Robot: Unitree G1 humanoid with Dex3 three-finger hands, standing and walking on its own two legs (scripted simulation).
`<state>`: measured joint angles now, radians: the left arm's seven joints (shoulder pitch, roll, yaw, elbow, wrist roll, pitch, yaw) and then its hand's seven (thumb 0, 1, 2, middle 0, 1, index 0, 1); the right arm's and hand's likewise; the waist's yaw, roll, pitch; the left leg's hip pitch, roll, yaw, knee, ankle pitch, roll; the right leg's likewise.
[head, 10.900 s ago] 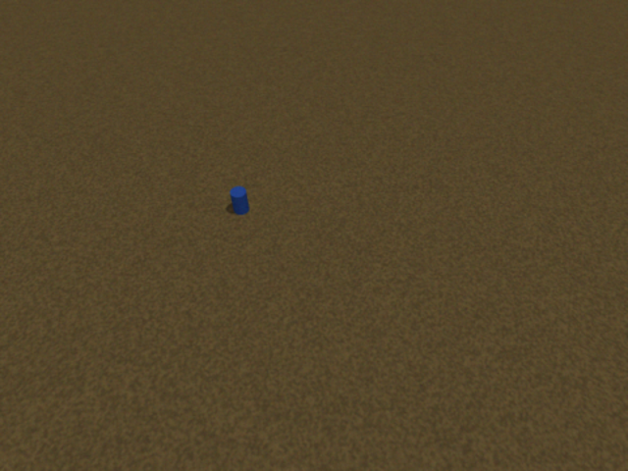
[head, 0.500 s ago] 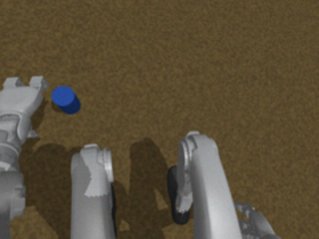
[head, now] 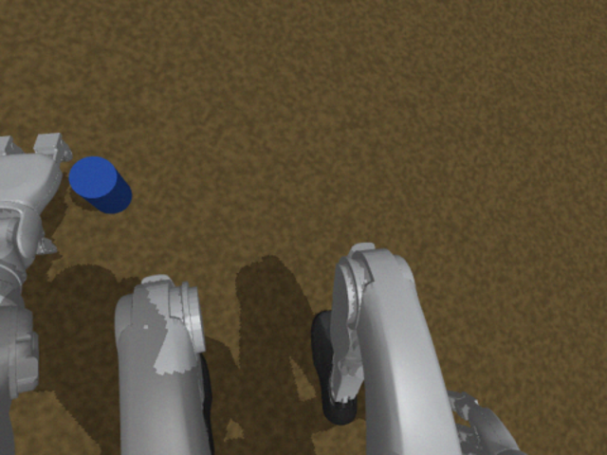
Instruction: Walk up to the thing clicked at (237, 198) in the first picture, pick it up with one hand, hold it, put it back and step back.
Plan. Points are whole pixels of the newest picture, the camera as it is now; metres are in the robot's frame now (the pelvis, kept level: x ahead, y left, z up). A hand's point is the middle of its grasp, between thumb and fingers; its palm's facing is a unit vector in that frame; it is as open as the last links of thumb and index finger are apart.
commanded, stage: rise first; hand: left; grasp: from above
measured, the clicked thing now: (103, 187) +0.50 +0.25 -0.29
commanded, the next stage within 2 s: approach in 0.24 s
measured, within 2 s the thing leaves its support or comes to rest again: neither
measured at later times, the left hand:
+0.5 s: hand (49, 199) +0.45 +0.29 -0.18, palm faces -0.46 -0.05 -0.89, open 13.8 cm
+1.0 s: hand (81, 176) +0.48 +0.25 -0.19, palm faces -0.50 -0.05 -0.86, open 13.4 cm
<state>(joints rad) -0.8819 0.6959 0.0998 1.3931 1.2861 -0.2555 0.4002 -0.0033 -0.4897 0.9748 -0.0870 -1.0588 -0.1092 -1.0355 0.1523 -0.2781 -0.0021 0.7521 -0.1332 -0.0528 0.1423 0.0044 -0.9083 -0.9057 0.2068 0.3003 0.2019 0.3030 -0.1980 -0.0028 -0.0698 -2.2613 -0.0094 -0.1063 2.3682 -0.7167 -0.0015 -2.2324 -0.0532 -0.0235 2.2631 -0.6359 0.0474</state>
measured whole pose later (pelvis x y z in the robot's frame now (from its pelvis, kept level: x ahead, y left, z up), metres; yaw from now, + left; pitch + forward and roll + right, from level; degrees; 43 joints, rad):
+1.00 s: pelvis +0.00 +0.00 -0.01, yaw -2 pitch +35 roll -8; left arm -1.00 0.73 0.11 1.46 1.22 -0.13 0.34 0.00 -0.42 0.93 -0.07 -1.16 -0.14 -1.09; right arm 0.23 -0.29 0.09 0.71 -0.13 -0.03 0.16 0.00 -0.91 -0.90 0.21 0.30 0.20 0.30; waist -0.30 0.04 0.00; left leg -2.30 0.00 -0.13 2.41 -0.73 -0.01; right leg -2.27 -0.04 -0.04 2.28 -0.63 0.05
